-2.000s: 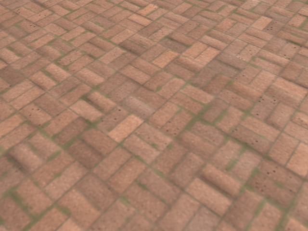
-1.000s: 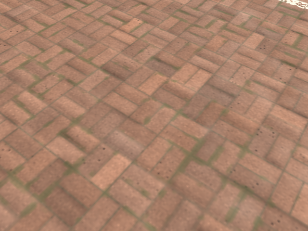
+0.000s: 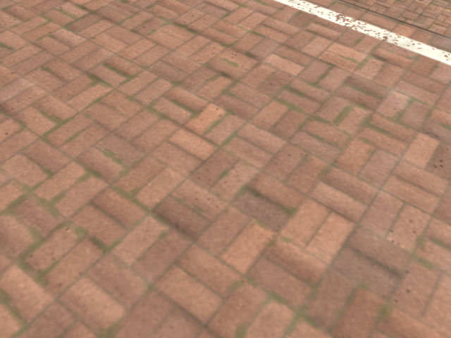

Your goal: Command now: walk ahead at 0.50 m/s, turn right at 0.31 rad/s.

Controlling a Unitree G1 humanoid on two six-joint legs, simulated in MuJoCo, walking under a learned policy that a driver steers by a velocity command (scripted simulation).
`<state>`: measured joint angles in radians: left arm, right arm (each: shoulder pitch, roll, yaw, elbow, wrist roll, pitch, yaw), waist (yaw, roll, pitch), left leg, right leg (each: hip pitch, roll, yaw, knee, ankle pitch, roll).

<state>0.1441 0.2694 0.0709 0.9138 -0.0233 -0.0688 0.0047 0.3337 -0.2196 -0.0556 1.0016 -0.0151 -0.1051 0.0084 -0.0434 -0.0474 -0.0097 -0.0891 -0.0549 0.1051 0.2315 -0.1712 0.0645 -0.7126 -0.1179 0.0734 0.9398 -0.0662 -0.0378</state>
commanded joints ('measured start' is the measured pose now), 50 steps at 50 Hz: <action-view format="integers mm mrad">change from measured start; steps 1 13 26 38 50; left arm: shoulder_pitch -30 130 30 -9 10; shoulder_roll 30 147 173 162 77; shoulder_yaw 6 60 51 42 10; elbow -52 -116 -217 -283 -258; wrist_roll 1 9 14 -1 12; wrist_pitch -5 -6 32 95 95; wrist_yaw -10 -64 3 38 35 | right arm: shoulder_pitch -42 -40 -139 -213 -171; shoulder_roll -148 -220 -138 -172 -243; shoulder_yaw -26 -44 -31 -39 -50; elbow -59 -76 -237 -298 -308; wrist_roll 2 23 -2 17 19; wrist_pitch -15 56 60 31 98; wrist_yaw -17 -55 -65 -31 -19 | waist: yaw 21 172 15 4 23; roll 106 129 -15 -108 267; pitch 50 -94 -139 -103 -97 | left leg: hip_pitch -25 94 -493 -260 -61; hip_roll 267 265 105 29 212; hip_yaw -77 104 -174 -203 -429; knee -133 540 768 174 142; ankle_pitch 228 913 -95 57 375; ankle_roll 108 -21 -149 -105 133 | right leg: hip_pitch -9 488 474 526 352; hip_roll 7 190 -25 42 182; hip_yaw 6 -179 172 393 -31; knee -138 -429 -585 -428 -227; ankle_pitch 159 58 534 203 -385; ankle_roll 1 -131 -239 -125 134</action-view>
